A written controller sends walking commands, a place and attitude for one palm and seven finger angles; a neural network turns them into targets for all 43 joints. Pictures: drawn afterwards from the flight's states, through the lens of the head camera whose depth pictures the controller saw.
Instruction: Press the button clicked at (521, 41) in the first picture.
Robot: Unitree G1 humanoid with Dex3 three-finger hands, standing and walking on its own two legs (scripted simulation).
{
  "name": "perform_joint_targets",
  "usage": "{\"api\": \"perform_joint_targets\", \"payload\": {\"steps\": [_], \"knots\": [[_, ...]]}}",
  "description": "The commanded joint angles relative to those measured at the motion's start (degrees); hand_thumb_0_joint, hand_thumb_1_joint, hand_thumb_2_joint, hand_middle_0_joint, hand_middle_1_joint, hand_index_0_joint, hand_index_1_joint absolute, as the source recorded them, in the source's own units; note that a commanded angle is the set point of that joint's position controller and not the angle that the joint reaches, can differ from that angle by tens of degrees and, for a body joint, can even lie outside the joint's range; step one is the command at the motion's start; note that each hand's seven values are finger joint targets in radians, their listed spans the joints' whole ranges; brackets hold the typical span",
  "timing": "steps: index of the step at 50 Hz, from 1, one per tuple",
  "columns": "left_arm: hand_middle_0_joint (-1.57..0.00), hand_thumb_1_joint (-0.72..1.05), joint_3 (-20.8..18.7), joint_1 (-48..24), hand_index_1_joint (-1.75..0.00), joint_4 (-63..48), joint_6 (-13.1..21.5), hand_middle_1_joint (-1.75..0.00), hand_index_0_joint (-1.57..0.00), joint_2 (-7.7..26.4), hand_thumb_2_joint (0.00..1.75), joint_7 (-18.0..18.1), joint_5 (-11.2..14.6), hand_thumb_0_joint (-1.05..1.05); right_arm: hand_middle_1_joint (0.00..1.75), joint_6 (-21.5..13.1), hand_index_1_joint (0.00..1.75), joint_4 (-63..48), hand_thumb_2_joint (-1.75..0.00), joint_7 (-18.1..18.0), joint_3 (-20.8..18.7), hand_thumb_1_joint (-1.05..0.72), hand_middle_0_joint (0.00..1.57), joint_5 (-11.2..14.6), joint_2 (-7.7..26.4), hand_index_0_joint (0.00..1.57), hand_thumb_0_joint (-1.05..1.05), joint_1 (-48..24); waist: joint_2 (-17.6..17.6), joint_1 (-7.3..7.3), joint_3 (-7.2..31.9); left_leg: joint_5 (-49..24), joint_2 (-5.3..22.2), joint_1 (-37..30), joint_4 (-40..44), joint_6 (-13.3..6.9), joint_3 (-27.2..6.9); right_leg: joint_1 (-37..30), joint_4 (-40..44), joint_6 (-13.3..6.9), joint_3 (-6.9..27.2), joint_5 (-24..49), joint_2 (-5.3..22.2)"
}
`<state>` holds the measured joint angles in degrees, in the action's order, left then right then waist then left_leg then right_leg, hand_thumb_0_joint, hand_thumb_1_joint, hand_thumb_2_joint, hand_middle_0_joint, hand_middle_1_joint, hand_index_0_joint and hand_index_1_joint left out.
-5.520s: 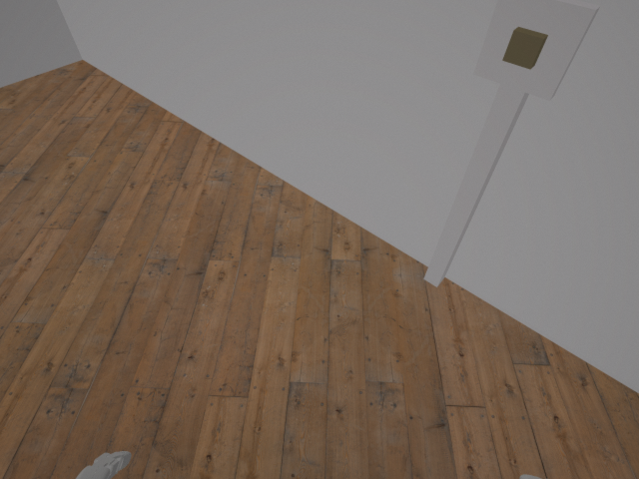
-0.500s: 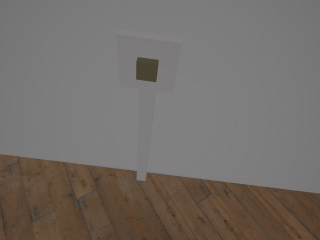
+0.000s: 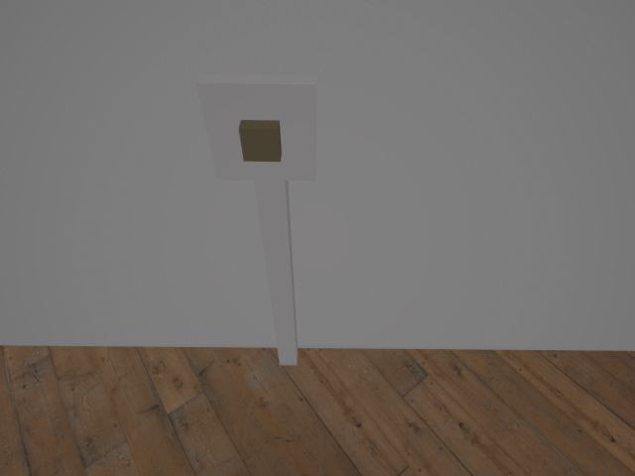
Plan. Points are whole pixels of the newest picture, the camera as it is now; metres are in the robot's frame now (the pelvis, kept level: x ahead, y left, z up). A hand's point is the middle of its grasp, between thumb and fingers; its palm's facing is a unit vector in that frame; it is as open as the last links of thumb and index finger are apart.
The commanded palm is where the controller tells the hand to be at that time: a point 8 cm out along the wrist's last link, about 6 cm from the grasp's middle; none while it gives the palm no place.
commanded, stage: come to a stop and stand still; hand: left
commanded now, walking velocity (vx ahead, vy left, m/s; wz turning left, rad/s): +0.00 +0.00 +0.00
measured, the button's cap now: (261, 140) +0.59 +0.11 +0.13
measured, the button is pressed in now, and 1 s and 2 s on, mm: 0 0 0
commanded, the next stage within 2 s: look again from close up in 1.22 s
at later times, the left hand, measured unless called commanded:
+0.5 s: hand out of the picture -0.05 +0.12 -0.18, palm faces +0.06 -0.99 -0.14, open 7.4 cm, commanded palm none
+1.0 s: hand out of the picture +0.01 +0.12 -0.18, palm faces +0.04 -0.98 -0.17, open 7.4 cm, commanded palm none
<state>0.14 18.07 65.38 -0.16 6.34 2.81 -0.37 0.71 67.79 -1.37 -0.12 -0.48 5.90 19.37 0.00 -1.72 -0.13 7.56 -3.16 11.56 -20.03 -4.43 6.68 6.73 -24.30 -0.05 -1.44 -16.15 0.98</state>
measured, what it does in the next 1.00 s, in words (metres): stands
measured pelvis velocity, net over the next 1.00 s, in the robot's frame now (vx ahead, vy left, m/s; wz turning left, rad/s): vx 0.03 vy -0.03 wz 0.00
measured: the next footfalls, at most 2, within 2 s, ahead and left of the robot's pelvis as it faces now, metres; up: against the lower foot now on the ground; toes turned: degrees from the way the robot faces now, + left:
none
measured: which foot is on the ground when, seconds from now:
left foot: down 0.00-1.00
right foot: down 0.00-1.00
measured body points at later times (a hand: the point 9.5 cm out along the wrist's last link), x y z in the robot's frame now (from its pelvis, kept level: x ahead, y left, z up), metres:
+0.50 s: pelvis +0.00 -0.02 +0.00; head +0.01 -0.02 +0.45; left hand -0.05 +0.17 -0.16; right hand -0.02 -0.22 -0.17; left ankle +0.04 +0.07 -0.74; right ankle -0.03 -0.12 -0.74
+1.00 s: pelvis +0.03 -0.03 +0.00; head +0.04 -0.03 +0.45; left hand +0.01 +0.17 -0.16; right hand +0.01 -0.24 -0.16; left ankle +0.04 +0.07 -0.74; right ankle -0.03 -0.12 -0.74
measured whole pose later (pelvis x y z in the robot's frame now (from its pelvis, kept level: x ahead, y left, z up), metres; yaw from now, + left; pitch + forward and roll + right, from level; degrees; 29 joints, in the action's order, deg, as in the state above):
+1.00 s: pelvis +0.03 -0.03 +0.00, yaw +0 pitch -1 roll +1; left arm 0.5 18.6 65.1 1.5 5.9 3.1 -0.1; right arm -0.6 67.4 -2.3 0.5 -0.4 6.8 16.2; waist -0.4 -0.6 -1.5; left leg 10.2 -1.1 10.6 -21.2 -2.0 5.5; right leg 3.7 -21.2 -2.4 -2.2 -17.0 -1.3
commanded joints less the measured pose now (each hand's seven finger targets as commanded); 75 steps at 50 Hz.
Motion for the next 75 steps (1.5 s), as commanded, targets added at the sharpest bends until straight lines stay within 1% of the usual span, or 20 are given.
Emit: {"api": "perform_joint_targets", "payload": {"steps": [1,4,9,15,22,31,38,45,47,57,64,65,66,67,68,69,70,72,73,75], "knots": [[-0.2,0.9,-0.71,5.87,-0.3,-0.55,0.16,-0.3,-0.2,4.3,0.9,0.13,-0.28,0.0,0.3,-0.62,0.3,-1.16,-0.9,-0.4,-1.28,-0.9,0.2,-0.12,5.56,0.2,0.0,2.89,0.69,1.42,-7.87,13.84,9.29,1.99,7.31,2.25,-12.12,9.1,6.06,-1.87,4.91,-3.87,4.38],[-0.2,0.9,-0.58,6.97,-0.3,-0.29,0.29,-0.3,-0.2,3.76,0.9,0.1,-0.29,0.0,0.3,-0.68,0.3,-1.16,-0.9,-0.49,-1.33,-0.9,0.2,-0.05,5.37,0.2,0.0,3.14,0.89,1.52,-6.73,13.72,9.53,1.3,6.93,2.12,-12.2,9.08,6.09,-1.9,4.62,-3.48,4.32],[-0.2,0.9,-0.39,7.32,-0.3,0.12,0.87,-0.3,-0.2,3.21,0.9,0.08,-0.22,0.0,0.3,-0.87,0.3,-1.05,-0.9,-0.61,-1.26,-0.9,0.2,0.01,4.91,0.2,0.0,3.69,-0.51,0.98,-4.74,8.92,9.16,-1.05,4.52,2.26,-11.01,9.58,7.03,-2.18,5.75,-2.31,4.78],[-0.2,0.9,-0.02,7.98,-0.3,0.71,1.34,-0.3,-0.2,2.56,0.9,0.14,-0.11,0.0,0.3,-1.02,0.3,-1.12,-0.9,-0.71,-0.97,-0.9,0.2,0.1,4.46,0.2,0.0,3.41,-0.63,0.63,-5.34,4.41,8.93,-2.54,2.41,2.4,-9.81,10.86,8.29,-2.28,6.67,-1.47,5.43],[-0.2,0.9,0.17,8.43,-0.3,0.71,1.45,-0.3,-0.2,2.58,0.9,0.19,-0.12,0.0,0.3,-0.97,0.3,-1.25,-0.9,-0.7,-0.8,-0.9,0.2,0.09,4.58,0.2,0.0,2.8,-1.26,0.82,-7.22,4.22,8.95,-1.77,2.04,2.5,-9.77,11.63,8.58,-2.19,7.11,-1.97,5.14],[-0.2,0.9,0.09,7.98,-0.3,0.24,1.81,-0.3,-0.2,3.13,0.9,0.35,-0.03,0.0,0.3,-1.7,0.3,-1.16,-0.9,-0.82,-0.52,-0.9,0.2,0.18,4.87,0.2,0.0,2.13,-1.3,1.2,-3.96,-2.27,9.66,-3.31,1.47,2.24,-9.39,6.9,7.38,-1.9,6.35,6.31,5.29],[-0.2,0.9,-0.11,7.41,-0.3,-0.13,1.8,-0.3,-0.2,3.63,0.9,0.45,0.04,0.0,0.3,-1.97,0.3,-1.14,-0.9,-0.98,-0.4,-0.9,0.2,0.18,5.13,0.2,0.0,1.77,-0.46,1.5,-3.8,-6.15,9.85,-3.95,1.13,2.17,-9.18,4.84,7.21,-1.87,6.04,10.2,5.46],[-0.2,0.9,-0.19,6.91,-0.3,-0.41,1.71,-0.3,-0.2,4.01,0.9,0.47,0.05,0.0,0.3,-1.9,0.3,-1.11,-0.9,-1.06,-0.28,-0.9,0.2,0.15,5.59,0.2,0.0,1.29,-0.4,1.65,-4.69,-6.79,9.86,-4.32,0.96,2.3,-9.0,4.36,7.56,-1.8,5.77,11.15,5.5],[-0.2,0.9,-0.28,6.83,-0.3,-0.52,1.77,-0.3,-0.2,4.23,0.9,0.48,0.06,0.0,0.3,-2.04,0.3,-1.05,-0.9,-1.13,-0.29,-0.9,0.2,0.14,5.73,0.2,0.0,1.49,-0.8,1.59,-3.54,-8.54,10.0,-5.1,0.76,2.22,-8.93,3.31,7.32,-1.8,5.59,13.07,5.59],[-0.2,0.9,-0.28,6.83,-0.3,-0.49,1.86,-0.3,-0.2,5.14,0.9,0.55,0.02,0.0,0.3,-1.91,0.3,-1.17,-0.9,-1.24,-0.34,-0.9,0.2,0.22,6.39,0.2,0.0,0.53,-1.2,1.45,-3.24,-9.57,9.82,-5.94,-0.01,2.44,-8.33,2.0,7.44,-1.4,5.7,17.93,5.91],[-0.2,0.9,-0.24,6.75,-0.3,-0.45,1.7,-0.3,-0.2,5.48,0.9,0.57,0.0,0.0,0.3,-1.75,0.3,-1.11,-0.9,-1.24,-0.24,-0.9,0.2,0.26,6.96,0.2,0.0,0.0,-1.0,1.57,-4.75,-8.22,9.82,-5.59,0.23,2.5,-8.49,2.37,8.13,-1.34,5.59,15.64,5.7],[-0.2,0.9,-0.27,6.96,-0.3,-0.38,1.72,-0.3,-0.2,5.29,0.9,0.54,-0.01,0.0,0.3,-1.82,0.3,-1.29,-0.9,-1.27,-0.23,-0.9,0.2,0.2,6.93,0.2,0.0,-0.15,-1.02,1.59,-4.49,-8.84,9.89,-5.88,0.22,2.38,-8.4,2.35,8.06,-1.34,5.66,16.53,5.87],[-0.2,0.9,0.17,8.57,-0.3,-0.61,3.76,-0.3,-0.2,6.56,0.9,2.15,-1.68,0.0,0.3,-2.97,0.3,-6.4,-0.9,-0.17,0.3,-0.9,0.2,0.2,8.24,0.2,0.0,-4.24,-1.12,2.64,-7.9,-11.25,8.7,1.47,-13.07,3.56,-6.13,5.78,6.19,1.15,7.86,37.03,7.78],[-0.2,0.9,-0.55,6.77,-0.3,-3.45,3.99,-0.3,-0.2,8.75,0.9,1.76,-0.97,0.0,0.3,-2.3,0.3,-7.81,-0.9,0.14,0.2,-0.9,0.2,-0.08,5.61,0.2,0.0,-1.64,-3.01,0.11,-4.54,5.35,7.28,2.31,-11.89,2.83,-7.5,4.04,4.9,-1.33,9.13,32.81,9.7],[-0.2,0.9,-0.07,3.9,-0.3,-4.43,3.85,-0.3,-0.2,7.93,0.9,1.1,-0.7,0.0,0.3,-2.11,0.3,-7.3,-0.9,0.08,-0.19,-0.9,0.2,-0.42,5.96,0.2,0.0,-0.6,2.05,-0.84,-5.4,6.89,6.98,2.76,-9.68,2.69,-7.19,4.99,4.19,-3.6,8.09,25.27,9.03],[-0.2,0.9,-0.2,2.86,-0.3,-4.88,3.92,-0.3,-0.2,8.36,0.9,0.88,-0.55,0.0,0.3,-1.95,0.3,-7.27,-0.9,0.28,0.04,-0.9,0.2,-0.52,5.69,0.2,0.0,0.36,2.04,-0.54,-3.4,3.94,7.2,2.55,-9.46,2.76,-7.25,4.34,3.18,-4.16,6.45,18.96,7.48],[-0.2,0.9,-0.18,3.85,-0.3,-5.06,4.0,-0.3,-0.2,7.48,0.9,0.72,-0.35,0.0,0.3,-2.09,0.3,-7.71,-0.9,0.31,0.16,-0.9,0.2,-0.57,6.23,0.2,0.0,0.59,1.71,-0.23,-1.12,1.08,7.3,1.78,-9.35,2.39,-8.04,3.74,2.52,-4.46,6.62,15.15,6.16],[-0.2,0.9,0.03,4.21,-0.3,-5.11,3.76,-0.3,-0.2,6.94,0.9,0.58,-0.08,0.0,0.3,-2.6,0.3,-8.41,-0.9,-0.01,0.21,-0.9,0.2,-0.53,7.08,0.2,0.0,0.61,0.93,0.29,2.41,-4.14,8.21,-0.48,-8.7,1.7,-8.82,2.2,0.5,-4.5,6.05,16.25,5.22],[-0.2,0.9,0.11,4.16,-0.3,-5.22,3.46,-0.3,-0.2,6.8,0.9,0.53,-0.06,0.0,0.3,-2.67,0.3,-8.61,-0.9,-0.19,0.23,-0.9,0.2,-0.48,7.48,0.2,0.0,0.53,0.78,0.53,2.4,-5.0,8.43,-0.66,-8.43,1.53,-9.21,2.38,0.08,-4.39,5.95,15.29,4.8],[-0.2,0.9,0.17,3.92,-0.3,-5.41,2.76,-0.3,-0.2,6.61,0.9,0.47,-0.16,0.0,0.3,-2.54,0.3,-8.79,-0.9,-0.29,0.31,-0.9,0.2,-0.47,7.89,0.2,0.0,0.33,-0.74,1.0,-0.52,-4.96,8.84,0.81,-7.47,0.89,-9.88,3.72,-0.22,-3.94,5.06,10.96,3.79]]}}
